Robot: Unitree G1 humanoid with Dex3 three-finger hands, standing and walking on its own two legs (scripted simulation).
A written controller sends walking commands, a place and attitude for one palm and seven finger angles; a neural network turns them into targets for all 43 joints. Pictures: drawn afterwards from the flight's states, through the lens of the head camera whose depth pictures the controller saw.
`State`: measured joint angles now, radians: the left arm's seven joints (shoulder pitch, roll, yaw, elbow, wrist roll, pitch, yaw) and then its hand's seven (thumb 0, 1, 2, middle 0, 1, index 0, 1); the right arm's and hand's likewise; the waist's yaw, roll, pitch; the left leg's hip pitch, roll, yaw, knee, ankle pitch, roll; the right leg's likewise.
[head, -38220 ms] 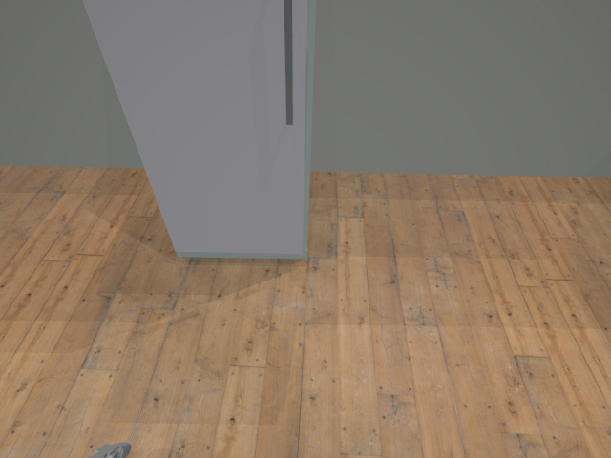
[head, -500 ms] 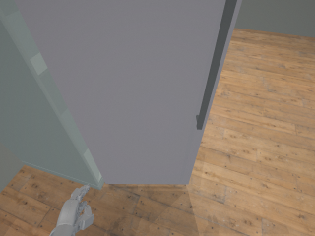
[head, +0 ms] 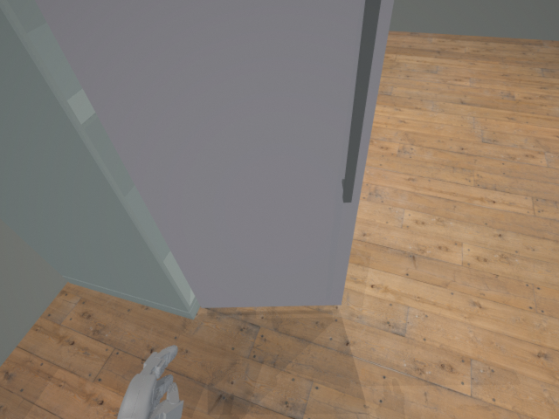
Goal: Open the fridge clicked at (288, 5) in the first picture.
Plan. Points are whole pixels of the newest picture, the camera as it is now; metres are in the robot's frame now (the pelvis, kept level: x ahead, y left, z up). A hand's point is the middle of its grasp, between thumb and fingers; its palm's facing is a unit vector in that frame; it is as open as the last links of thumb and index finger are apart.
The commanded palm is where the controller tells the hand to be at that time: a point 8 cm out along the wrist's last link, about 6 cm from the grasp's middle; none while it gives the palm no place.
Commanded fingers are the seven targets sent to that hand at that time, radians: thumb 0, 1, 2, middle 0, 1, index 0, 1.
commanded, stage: step back with the hand held close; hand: right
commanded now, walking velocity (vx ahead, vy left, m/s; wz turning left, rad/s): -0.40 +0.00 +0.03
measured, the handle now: (357, 99) +0.57 -0.12 +0.16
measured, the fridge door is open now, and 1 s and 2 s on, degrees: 73 73 73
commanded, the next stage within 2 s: stop stepping back and stand still in 0.20 s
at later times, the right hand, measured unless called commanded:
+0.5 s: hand out of the picture +0.08 -0.25 +0.16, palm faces +0.36 +0.80 -0.48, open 7.4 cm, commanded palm +0.05 -0.28 +0.17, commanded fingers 0.00 -0.90 -0.90 0.20 0.30 0.20 0.30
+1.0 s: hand out of the picture +0.05 -0.27 +0.16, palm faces +0.46 +0.78 -0.43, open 7.4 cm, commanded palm +0.00 -0.31 +0.17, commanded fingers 0.00 -0.90 -0.90 0.20 0.30 0.20 0.30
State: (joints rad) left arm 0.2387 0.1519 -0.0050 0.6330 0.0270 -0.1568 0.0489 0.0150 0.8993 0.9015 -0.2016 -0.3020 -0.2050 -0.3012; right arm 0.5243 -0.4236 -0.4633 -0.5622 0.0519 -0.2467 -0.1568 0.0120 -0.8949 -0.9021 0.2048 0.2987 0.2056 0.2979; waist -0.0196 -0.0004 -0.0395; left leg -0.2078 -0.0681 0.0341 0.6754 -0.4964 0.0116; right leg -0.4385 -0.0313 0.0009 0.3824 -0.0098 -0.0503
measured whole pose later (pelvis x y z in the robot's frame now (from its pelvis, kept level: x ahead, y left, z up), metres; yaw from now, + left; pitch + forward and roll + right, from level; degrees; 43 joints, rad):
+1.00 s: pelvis -0.14 -0.01 -0.02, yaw +0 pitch -1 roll +1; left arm 0.25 0.20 -0.01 0.66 0.02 -0.13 0.06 0.01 0.90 0.90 -0.20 -0.30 -0.21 -0.30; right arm 0.52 -0.39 -0.41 -0.44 0.04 -0.22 -0.14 0.01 -0.89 -0.90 0.21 0.30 0.21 0.30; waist -0.01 -0.02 -0.03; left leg -0.30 0.00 0.06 0.59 -0.27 0.01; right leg -0.28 -0.04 0.00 0.67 -0.38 -0.02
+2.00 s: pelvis -0.17 -0.02 +0.00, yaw -5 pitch -1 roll +0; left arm 0.25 0.22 0.03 1.10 0.03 0.01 0.02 0.01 0.90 0.90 -0.20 -0.30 -0.20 -0.30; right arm 0.21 -0.23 -0.01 1.12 -0.02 0.01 -0.01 0.00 -0.91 -0.90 0.20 0.30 0.20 0.30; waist 0.01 -0.01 0.03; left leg -0.22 0.01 0.00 0.42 -0.18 -0.01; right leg -0.22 0.02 -0.03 0.43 -0.20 -0.04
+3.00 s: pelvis -0.12 -0.01 +0.01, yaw -5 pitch -1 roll +0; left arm 0.13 0.28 0.01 1.14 0.02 0.00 0.02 0.01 0.90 0.90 -0.20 -0.30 -0.20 -0.30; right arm 0.12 -0.27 0.00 1.14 -0.01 -0.01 -0.01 0.00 -0.91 -0.90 0.20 0.30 0.20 0.30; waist 0.01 0.00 0.05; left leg -0.12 -0.01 0.01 0.33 -0.20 0.01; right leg -0.11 0.01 -0.02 0.33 -0.21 -0.01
